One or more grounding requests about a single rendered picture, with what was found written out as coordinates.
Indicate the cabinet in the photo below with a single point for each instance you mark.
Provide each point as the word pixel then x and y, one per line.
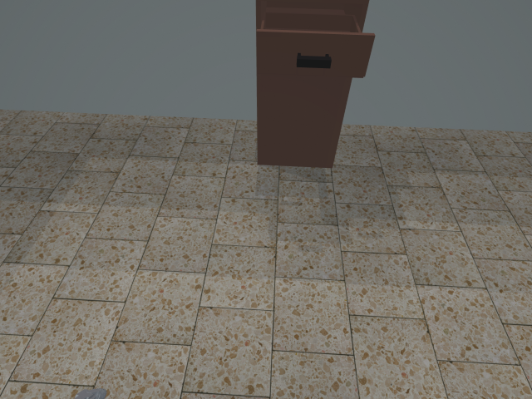
pixel 299 118

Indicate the drawer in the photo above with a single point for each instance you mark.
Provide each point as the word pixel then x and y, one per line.
pixel 285 34

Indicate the handle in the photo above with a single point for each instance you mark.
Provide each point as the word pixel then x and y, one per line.
pixel 314 62

